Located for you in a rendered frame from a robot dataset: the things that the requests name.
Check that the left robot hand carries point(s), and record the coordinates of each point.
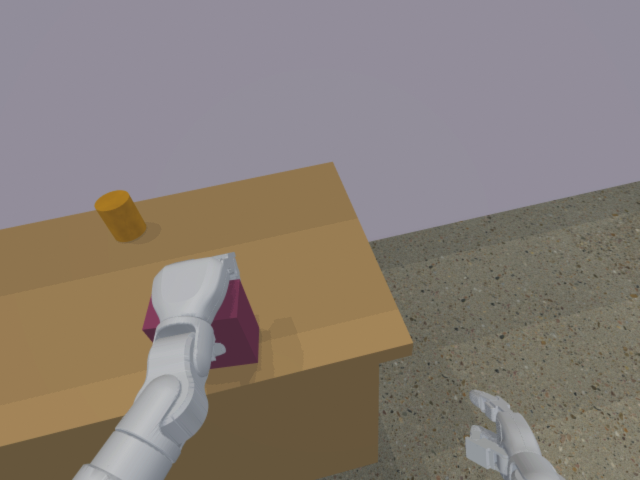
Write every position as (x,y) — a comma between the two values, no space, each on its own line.
(195,287)

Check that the right robot hand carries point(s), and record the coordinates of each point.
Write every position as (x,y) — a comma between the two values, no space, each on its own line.
(514,435)

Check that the left robot forearm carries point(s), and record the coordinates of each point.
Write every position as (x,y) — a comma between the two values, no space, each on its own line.
(168,410)

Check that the right robot forearm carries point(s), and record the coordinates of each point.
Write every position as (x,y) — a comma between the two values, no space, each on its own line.
(531,466)

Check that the sponge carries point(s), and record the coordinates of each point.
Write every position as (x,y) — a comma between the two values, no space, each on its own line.
(234,326)

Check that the table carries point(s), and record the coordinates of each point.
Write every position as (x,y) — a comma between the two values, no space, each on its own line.
(73,355)

